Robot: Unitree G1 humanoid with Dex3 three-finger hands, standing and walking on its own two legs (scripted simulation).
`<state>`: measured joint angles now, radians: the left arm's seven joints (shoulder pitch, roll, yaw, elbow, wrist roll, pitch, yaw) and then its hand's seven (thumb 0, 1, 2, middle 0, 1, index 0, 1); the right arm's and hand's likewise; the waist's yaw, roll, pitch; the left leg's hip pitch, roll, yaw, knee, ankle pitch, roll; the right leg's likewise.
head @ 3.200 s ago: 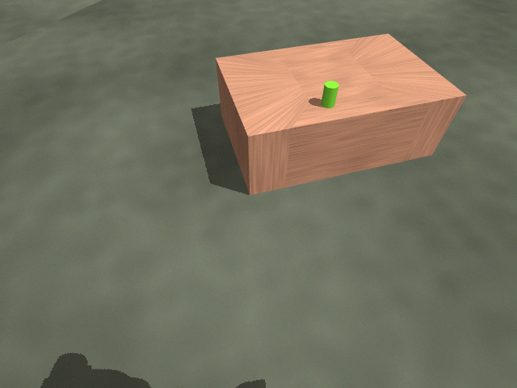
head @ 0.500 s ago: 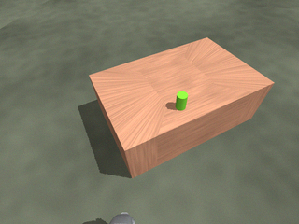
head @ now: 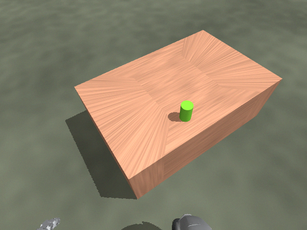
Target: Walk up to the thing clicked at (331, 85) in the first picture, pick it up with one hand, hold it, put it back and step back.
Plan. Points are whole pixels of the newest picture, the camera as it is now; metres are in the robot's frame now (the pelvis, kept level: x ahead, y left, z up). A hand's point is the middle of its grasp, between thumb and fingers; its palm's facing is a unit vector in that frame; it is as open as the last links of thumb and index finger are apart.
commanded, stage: walk up
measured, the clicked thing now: (186, 111) +0.67 -0.17 -0.31
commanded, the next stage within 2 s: stand in 1.62 s
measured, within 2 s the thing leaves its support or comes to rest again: neither
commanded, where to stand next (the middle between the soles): +0.09 +0.00 m, yaw +0 degrees
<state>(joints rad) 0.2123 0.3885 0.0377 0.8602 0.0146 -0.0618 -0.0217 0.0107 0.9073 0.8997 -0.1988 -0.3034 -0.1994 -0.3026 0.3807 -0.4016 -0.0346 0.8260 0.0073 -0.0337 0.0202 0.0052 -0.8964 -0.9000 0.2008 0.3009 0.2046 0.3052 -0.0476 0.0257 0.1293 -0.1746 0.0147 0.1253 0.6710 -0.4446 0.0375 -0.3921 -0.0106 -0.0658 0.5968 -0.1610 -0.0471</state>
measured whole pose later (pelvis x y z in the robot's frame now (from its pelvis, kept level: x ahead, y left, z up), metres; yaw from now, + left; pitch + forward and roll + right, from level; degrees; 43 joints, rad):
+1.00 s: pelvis +0.03 +0.02 +0.02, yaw +1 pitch -3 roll +0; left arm 0.11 0.35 0.01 1.10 0.01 0.00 -0.03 0.01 0.91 0.90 -0.20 -0.30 -0.20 -0.30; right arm 0.11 -0.36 0.01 1.09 0.00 -0.03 0.01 0.00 -0.90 -0.90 0.20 0.30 0.20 0.31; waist 0.01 0.01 0.04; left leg -0.25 0.05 -0.01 0.49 -0.20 -0.04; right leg -0.15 -0.04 -0.01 0.49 -0.29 0.03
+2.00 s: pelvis +0.03 +0.02 +0.03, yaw +0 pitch -3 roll +0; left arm 0.10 0.35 0.01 1.14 0.01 0.00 -0.01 0.01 0.91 0.90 -0.20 -0.30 -0.20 -0.30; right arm 0.06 -0.35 0.00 1.13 0.00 -0.01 0.01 0.00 -0.90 -0.90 0.20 0.30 0.20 0.30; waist 0.00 0.01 0.07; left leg -0.17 0.04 0.00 0.35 -0.13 -0.03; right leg -0.06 -0.04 -0.01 0.32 -0.21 0.04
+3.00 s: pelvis +0.04 +0.02 +0.03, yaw +0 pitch -2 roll +0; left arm 0.12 0.36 0.00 1.11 0.01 -0.01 -0.01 0.01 0.91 0.90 -0.20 -0.30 -0.20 -0.30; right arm 0.08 -0.35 0.00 1.13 0.00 -0.01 0.01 0.00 -0.90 -0.90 0.20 0.30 0.20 0.30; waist 0.00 0.00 0.06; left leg -0.17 0.04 0.00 0.36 -0.16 -0.03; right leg -0.06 -0.05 -0.01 0.32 -0.23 0.05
